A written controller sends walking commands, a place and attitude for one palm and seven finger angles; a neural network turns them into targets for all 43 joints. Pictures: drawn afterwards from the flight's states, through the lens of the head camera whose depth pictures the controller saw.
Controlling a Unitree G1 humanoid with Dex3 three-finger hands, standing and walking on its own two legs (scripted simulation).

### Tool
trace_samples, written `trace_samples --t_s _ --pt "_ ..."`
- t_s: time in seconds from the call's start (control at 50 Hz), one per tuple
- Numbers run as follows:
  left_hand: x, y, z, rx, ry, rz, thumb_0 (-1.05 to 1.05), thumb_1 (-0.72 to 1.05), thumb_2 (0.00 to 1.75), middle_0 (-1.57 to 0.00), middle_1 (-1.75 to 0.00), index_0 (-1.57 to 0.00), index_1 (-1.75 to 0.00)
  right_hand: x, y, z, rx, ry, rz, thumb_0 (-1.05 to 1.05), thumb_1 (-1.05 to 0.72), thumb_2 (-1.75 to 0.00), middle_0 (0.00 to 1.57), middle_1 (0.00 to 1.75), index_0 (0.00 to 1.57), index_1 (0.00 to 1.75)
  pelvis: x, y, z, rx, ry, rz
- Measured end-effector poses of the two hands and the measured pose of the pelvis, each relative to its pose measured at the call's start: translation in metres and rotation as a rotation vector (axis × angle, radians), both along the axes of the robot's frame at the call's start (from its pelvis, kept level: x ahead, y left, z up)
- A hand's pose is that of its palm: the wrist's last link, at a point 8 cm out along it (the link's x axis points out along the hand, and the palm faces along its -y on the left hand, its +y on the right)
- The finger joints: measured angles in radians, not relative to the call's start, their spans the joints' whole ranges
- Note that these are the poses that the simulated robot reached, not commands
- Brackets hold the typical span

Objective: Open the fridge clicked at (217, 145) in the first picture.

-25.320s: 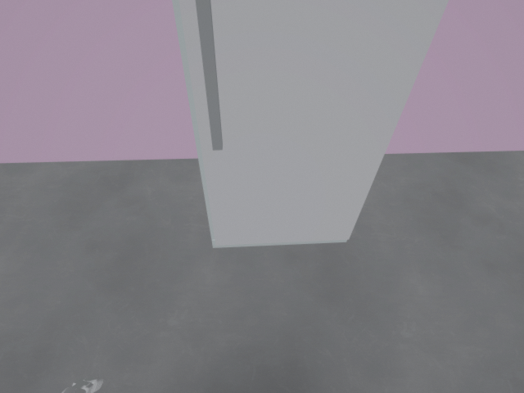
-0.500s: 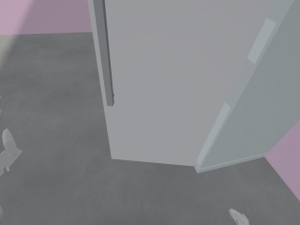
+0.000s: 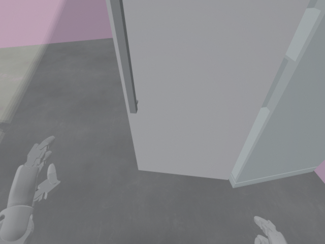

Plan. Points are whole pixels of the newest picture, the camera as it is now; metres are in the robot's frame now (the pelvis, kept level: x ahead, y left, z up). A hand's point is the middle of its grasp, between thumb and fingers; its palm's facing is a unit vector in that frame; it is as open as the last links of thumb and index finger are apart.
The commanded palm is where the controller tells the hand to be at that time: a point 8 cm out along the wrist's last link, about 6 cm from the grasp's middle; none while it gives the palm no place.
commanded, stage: let the arm hang, fingers relaxed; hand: left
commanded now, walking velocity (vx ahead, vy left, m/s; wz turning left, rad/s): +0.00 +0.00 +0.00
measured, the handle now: (127, 55) +0.66 +0.17 +0.16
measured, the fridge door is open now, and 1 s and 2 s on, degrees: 71 71 71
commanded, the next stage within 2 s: look to check the result in 1.02 s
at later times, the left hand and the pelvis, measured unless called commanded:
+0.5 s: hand out of the picture -0.02 +0.24 -0.16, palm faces +0.00 -0.97 -0.26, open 7.3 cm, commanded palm none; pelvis -0.01 +0.01 +0.01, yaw +1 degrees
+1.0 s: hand out of the picture +0.12 +0.25 -0.13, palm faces -0.05 -0.95 -0.31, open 7.4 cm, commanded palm none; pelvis +0.02 +0.02 +0.02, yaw +0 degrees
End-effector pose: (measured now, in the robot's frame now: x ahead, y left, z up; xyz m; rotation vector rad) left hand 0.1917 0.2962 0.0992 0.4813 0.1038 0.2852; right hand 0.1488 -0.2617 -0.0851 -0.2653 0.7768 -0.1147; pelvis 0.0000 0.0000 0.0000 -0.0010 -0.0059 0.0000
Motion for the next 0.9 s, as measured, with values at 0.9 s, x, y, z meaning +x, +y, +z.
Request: trace_samples --t_s 0.9 --pt "-0.087 0.014 -0.195 -0.26 1.021 0.18 0.01 0.91 0.9 -0.2 -0.3 -0.2 -0.3 -0.044 -0.004 -0.016 -0.048 0.388 -0.092 0.0 -0.9 -0.9 0.21 0.3 0.21 0.3 0.012 0.019 0.019 -0.002 -0.008 -0.002"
